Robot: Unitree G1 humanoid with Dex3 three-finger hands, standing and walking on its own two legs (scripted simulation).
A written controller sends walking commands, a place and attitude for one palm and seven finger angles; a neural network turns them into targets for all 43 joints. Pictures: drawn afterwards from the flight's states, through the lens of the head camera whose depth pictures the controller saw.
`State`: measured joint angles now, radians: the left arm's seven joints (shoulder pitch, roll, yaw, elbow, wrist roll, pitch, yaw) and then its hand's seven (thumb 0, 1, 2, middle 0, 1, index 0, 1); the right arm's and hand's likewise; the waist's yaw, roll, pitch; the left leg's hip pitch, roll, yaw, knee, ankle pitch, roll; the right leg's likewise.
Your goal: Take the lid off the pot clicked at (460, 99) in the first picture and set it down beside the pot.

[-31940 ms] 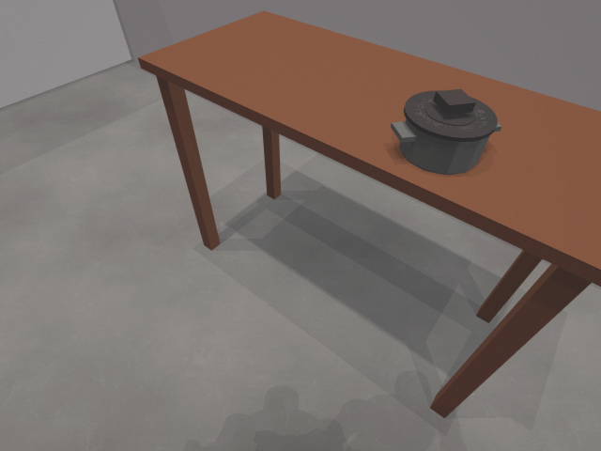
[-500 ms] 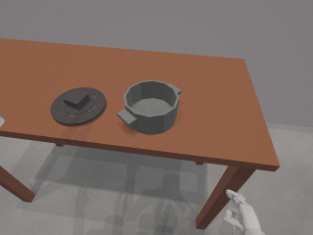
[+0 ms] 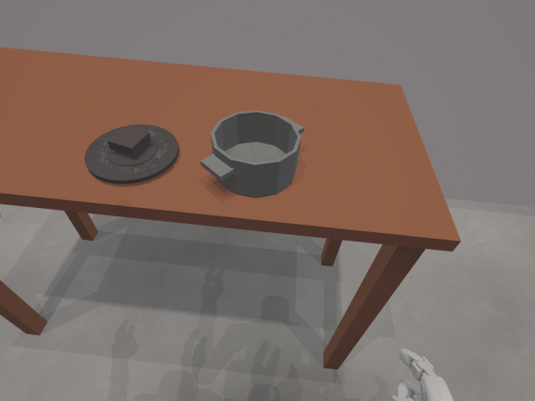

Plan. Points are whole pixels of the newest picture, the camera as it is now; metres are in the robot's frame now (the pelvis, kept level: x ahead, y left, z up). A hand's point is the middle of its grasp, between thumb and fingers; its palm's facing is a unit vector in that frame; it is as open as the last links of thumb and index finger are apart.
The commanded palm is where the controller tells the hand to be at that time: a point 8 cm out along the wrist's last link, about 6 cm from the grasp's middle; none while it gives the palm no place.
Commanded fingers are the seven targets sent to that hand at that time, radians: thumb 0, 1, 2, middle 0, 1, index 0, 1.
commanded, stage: step back with the hand held close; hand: left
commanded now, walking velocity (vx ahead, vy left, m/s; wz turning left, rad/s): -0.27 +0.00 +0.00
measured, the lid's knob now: (129, 140) +0.52 +0.28 +0.10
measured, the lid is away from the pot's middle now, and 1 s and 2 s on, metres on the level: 0.23 0.23 0.23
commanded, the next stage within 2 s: stop stepping back and stand still in 0.60 s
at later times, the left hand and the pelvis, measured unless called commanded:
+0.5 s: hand out of the picture +0.11 +0.22 +0.28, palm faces +0.37 -0.80 -0.46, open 7.4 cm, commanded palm +0.04 +0.29 +0.28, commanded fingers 0.00 0.90 0.90 -0.20 -0.30 -0.20 -0.30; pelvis -0.10 +0.01 +0.01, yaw -2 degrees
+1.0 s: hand out of the picture -0.03 +0.23 +0.29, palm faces +0.40 -0.79 -0.46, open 7.4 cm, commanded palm -0.06 +0.30 +0.28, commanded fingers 0.00 0.90 0.90 -0.20 -0.30 -0.20 -0.30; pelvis -0.20 +0.03 +0.01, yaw -3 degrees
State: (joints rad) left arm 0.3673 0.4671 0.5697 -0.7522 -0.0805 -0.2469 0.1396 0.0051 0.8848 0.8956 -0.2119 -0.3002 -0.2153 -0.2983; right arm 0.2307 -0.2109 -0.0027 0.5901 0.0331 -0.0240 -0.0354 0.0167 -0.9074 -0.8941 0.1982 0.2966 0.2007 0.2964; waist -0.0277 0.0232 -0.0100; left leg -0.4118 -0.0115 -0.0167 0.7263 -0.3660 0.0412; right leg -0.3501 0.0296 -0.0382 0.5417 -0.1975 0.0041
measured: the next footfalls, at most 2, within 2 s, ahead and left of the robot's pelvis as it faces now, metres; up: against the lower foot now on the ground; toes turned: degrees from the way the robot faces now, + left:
right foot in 0.34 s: -0.07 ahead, -0.13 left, +0.00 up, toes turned -2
left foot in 0.66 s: -0.01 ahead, +0.10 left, +0.00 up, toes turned -3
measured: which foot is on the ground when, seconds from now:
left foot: down 0.00-0.54, up 0.56-0.64, down 0.66-0.94, up 0.96-1.00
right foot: down 0.00-0.08, up 0.10-0.32, down 0.34-0.68, up 0.70-0.92, down 0.94-1.00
